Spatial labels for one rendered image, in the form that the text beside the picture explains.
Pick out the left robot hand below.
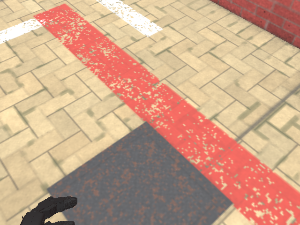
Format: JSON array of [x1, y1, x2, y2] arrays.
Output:
[[20, 196, 78, 225]]

